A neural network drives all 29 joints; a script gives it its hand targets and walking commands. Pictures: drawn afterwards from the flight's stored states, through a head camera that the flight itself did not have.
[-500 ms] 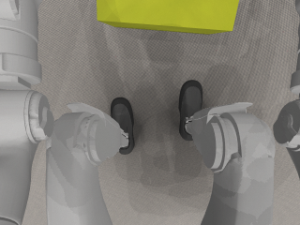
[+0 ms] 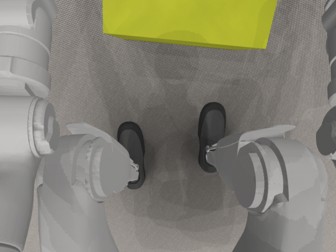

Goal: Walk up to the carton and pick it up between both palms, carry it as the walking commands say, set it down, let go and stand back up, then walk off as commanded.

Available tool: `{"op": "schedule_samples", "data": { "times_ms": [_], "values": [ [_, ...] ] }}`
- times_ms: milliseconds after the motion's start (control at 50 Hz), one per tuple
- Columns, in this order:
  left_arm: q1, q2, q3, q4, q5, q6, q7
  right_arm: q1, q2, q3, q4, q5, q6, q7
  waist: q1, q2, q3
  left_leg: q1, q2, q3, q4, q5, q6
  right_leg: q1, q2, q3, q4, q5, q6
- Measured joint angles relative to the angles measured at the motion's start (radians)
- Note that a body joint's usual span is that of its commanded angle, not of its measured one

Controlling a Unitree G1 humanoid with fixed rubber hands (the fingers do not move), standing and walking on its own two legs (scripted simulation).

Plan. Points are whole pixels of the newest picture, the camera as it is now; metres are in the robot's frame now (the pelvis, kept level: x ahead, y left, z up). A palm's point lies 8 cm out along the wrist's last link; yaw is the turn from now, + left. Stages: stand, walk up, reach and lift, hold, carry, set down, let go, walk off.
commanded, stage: reach and lift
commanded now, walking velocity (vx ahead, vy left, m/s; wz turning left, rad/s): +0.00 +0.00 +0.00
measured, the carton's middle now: out of the picture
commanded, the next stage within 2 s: none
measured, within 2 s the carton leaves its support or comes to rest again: leaves its support in 1.84 s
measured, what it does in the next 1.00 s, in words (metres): stands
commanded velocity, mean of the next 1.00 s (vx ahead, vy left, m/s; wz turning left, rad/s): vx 0.00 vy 0.00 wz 0.00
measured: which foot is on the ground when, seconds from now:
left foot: down 0.00-1.00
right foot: down 0.00-1.00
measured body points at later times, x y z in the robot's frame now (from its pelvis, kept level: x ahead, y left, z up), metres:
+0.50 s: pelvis +0.00 +0.00 +0.00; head +0.38 -0.02 +0.22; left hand +0.58 +0.15 -0.20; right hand +0.53 -0.29 -0.19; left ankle +0.11 +0.11 -0.33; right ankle +0.15 -0.12 -0.33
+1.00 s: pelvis +0.00 +0.00 +0.00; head +0.38 -0.02 +0.22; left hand +0.58 +0.12 -0.19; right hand +0.55 -0.25 -0.19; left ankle +0.11 +0.11 -0.33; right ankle +0.15 -0.12 -0.33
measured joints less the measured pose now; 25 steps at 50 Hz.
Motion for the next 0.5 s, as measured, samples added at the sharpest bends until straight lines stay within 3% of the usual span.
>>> {"op": "schedule_samples", "data": {
  "times_ms": [500],
  "values": [
    [-0.017,-0.024,-0.069,0.000,0.000,-0.008,0.000,-0.006,0.000,0.061,0.019,0.043,-0.014,0.003,0.000,0.002,0.000,-0.001,-0.003,-0.002,0.004,0.000,0.001,-0.001,-0.001,-0.001,0.005,-0.001,0.000]
  ]
}}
